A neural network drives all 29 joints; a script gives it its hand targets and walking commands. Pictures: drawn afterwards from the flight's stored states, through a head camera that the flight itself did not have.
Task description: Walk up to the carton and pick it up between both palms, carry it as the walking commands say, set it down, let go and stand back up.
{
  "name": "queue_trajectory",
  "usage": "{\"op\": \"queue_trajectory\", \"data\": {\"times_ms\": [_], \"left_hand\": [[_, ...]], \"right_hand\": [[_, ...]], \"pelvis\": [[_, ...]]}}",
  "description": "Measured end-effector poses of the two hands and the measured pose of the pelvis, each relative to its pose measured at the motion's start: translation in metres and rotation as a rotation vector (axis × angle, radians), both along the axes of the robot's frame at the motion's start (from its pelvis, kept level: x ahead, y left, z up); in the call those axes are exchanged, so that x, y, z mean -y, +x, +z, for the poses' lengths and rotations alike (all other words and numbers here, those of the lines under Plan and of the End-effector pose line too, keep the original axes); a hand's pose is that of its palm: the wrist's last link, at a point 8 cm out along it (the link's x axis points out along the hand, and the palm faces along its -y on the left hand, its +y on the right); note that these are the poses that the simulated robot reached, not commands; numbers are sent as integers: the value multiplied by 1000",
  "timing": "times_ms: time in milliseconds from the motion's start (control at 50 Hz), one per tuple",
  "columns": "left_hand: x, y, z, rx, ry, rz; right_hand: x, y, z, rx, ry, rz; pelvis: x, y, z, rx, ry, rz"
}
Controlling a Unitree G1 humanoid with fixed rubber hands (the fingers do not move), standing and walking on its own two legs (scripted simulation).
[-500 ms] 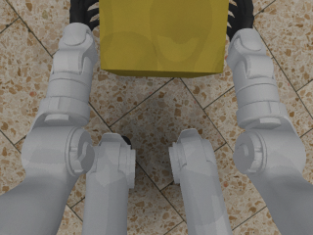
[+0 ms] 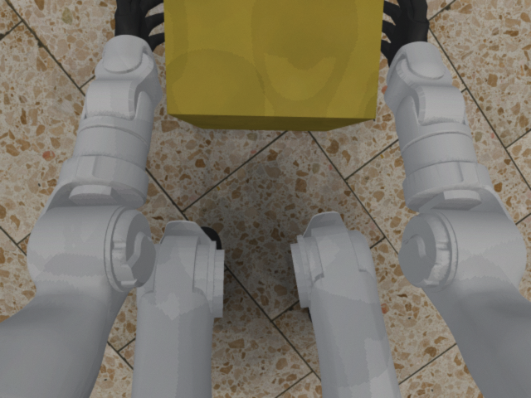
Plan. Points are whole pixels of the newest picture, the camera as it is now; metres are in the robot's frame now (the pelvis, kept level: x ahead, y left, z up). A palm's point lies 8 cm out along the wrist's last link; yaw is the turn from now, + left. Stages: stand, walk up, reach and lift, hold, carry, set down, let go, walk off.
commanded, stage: set down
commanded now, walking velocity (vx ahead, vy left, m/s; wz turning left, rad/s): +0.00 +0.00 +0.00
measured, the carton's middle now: (269, 21) +0.59 -0.02 -0.22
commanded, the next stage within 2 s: none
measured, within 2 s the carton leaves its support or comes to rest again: rests again in 0.46 s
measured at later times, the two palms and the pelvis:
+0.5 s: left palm (142, 49) +0.54 +0.14 -0.17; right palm (396, 55) +0.52 -0.18 -0.17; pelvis +0.00 +0.00 -0.01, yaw +0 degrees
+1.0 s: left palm (143, 51) +0.54 +0.14 -0.18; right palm (393, 58) +0.52 -0.18 -0.18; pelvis +0.00 +0.00 -0.02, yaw +0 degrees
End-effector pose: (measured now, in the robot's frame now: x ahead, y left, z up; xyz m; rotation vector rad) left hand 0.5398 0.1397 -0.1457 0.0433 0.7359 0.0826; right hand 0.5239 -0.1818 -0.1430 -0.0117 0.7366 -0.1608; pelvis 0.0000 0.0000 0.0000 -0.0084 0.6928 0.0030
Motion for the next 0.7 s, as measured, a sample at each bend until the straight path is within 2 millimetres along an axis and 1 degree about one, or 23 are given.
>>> {"op": "queue_trajectory", "data": {"times_ms": [300, 700], "left_hand": [[-2, -2, -17, -20, 3, -4], [-2, -3, -30, -31, 11, -16]], "right_hand": [[0, -2, -17, -18, 8, 11], [0, -4, -31, -28, 11, 25]], "pelvis": [[-1, 2, -5, 15, 1, -3], [-2, 1, -13, 55, 3, -5]]}}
